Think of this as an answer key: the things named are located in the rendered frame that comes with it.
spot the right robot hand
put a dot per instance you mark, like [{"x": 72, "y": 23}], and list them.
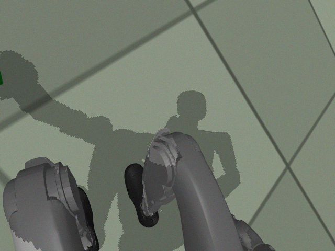
[{"x": 248, "y": 237}]

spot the right robot foot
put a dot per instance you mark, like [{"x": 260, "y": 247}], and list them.
[{"x": 133, "y": 181}]

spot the left robot foot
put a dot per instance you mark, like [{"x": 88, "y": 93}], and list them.
[{"x": 89, "y": 219}]

